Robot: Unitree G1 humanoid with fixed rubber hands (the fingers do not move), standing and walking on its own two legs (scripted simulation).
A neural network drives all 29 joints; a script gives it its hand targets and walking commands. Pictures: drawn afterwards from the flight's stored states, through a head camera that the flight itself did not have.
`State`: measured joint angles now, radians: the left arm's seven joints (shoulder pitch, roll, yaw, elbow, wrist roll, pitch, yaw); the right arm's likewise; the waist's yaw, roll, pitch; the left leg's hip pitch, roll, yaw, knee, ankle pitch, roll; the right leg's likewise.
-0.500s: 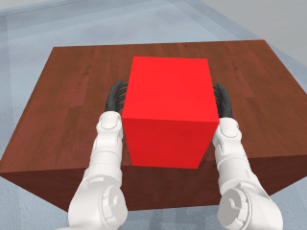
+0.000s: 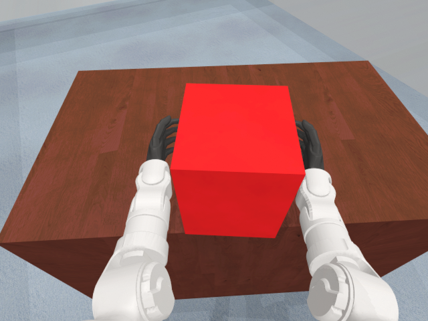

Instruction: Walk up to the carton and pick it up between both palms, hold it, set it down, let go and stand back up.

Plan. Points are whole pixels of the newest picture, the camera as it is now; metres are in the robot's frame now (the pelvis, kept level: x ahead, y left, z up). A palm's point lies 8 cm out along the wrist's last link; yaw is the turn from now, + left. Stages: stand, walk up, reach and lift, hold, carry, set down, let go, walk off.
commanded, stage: reach and lift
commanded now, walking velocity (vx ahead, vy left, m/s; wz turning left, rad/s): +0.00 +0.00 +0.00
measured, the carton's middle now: (233, 165) +0.42 -0.01 +0.03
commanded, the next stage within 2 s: none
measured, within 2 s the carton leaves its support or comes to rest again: leaves its support in 0.40 s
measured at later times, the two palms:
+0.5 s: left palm (150, 165) +0.38 +0.14 +0.09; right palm (311, 166) +0.37 -0.15 +0.09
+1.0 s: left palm (137, 153) +0.36 +0.15 +0.15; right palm (316, 155) +0.36 -0.14 +0.14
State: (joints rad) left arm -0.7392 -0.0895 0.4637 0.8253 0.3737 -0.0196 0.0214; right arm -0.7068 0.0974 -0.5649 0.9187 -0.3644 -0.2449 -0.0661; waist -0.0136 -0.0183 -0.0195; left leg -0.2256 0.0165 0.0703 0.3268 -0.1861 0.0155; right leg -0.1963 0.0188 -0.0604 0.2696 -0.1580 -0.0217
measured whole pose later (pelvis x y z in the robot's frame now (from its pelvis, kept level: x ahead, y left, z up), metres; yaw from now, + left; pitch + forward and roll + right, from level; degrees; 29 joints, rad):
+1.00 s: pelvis -0.03 +0.00 +0.00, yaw +2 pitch -4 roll -1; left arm -0.76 -0.02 0.32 0.67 0.29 0.35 0.06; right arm -0.79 0.02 -0.33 0.97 -0.06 0.01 -0.13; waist -0.05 -0.06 -0.01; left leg -0.11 0.01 0.04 0.32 -0.15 0.02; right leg -0.07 0.01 -0.10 0.27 -0.13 -0.02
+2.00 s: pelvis -0.04 +0.00 +0.00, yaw +3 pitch -9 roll -1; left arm -0.75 -0.02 0.30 0.33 0.32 0.67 0.02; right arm -0.83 -0.05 -0.09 0.74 0.16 0.29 -0.19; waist -0.10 -0.04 0.02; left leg -0.03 0.00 0.02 0.35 -0.16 0.02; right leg 0.02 0.01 -0.09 0.27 -0.14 -0.02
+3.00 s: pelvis -0.04 +0.00 +0.00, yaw +3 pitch -8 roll -1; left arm -0.77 0.00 0.31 0.24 0.29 0.83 0.01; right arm -0.90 -0.10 0.00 0.68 0.29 0.47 -0.24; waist -0.10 -0.01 -0.04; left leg -0.06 0.00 0.01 0.36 -0.18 0.02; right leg 0.00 0.02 -0.08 0.28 -0.15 -0.02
